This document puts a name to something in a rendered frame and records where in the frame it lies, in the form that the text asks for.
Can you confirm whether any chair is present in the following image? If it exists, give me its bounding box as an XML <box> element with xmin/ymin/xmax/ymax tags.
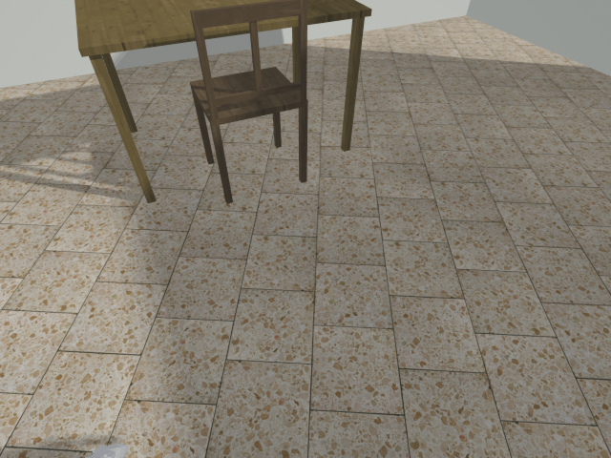
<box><xmin>190</xmin><ymin>0</ymin><xmax>308</xmax><ymax>204</ymax></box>

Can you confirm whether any table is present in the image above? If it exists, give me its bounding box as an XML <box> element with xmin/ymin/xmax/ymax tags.
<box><xmin>74</xmin><ymin>0</ymin><xmax>371</xmax><ymax>203</ymax></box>

